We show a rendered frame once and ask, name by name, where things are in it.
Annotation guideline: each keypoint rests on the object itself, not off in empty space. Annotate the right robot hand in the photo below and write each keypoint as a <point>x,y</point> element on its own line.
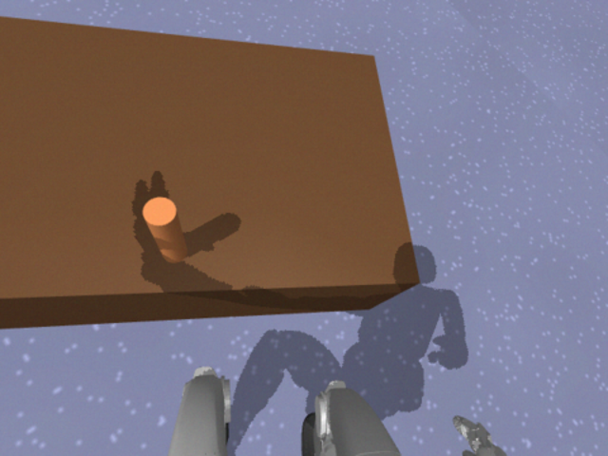
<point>478,438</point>

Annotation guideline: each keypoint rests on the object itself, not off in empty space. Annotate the can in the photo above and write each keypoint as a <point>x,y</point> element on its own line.
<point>163,221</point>

